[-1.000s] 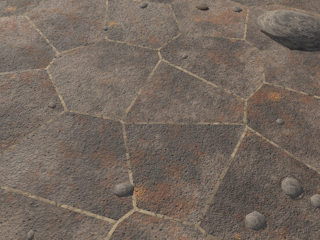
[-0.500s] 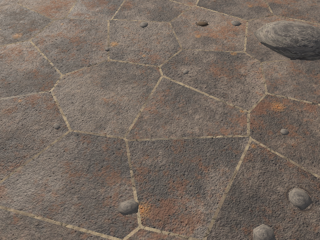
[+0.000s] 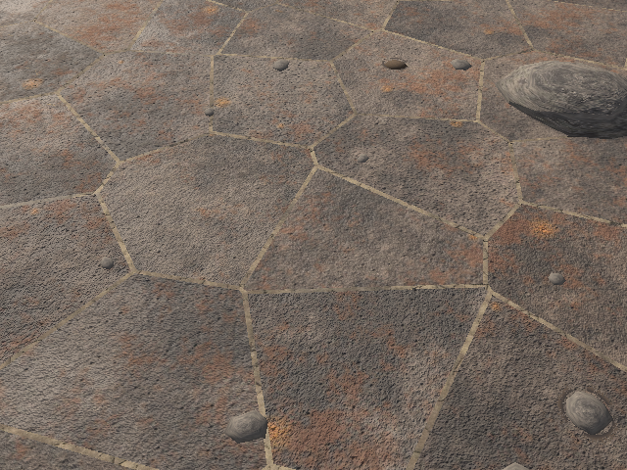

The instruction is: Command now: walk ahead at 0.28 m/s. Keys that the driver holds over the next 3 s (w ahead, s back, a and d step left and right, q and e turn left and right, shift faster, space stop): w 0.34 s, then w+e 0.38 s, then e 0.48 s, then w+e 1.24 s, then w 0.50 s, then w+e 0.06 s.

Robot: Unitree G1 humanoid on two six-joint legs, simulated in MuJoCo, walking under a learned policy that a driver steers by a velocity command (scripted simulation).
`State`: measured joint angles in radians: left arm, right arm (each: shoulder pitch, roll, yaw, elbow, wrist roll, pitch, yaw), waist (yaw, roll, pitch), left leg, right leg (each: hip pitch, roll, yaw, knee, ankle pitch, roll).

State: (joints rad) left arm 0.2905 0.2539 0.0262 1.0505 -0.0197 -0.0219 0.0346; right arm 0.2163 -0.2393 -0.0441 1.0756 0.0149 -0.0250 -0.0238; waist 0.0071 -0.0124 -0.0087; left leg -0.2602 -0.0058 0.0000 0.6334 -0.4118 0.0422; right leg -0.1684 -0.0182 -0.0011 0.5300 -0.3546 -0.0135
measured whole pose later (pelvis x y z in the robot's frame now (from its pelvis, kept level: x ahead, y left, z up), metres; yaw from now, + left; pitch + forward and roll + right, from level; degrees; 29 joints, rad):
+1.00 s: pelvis +0.49 -0.03 -0.01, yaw -19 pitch +2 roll -1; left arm 0.34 0.30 0.08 0.87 -0.01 -0.01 0.04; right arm -0.01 -0.26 -0.04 0.77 -0.02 -0.11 -0.01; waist 0.08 0.00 0.03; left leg -0.46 -0.02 -0.07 0.44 -0.02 0.01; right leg -0.18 0.14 0.21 0.63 -0.46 -0.05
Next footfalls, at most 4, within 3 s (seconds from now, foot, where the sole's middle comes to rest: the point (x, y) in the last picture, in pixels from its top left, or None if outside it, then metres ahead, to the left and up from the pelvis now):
0.52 right None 0.40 -0.12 -0.77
0.98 left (318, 409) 0.69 0.02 -0.77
1.44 right None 0.51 -0.17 -0.77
1.90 left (423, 327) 0.91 -0.25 -0.77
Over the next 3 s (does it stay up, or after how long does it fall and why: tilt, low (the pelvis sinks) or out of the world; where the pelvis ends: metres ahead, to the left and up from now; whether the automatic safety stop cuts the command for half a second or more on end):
stays up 0.99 -0.78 -0.01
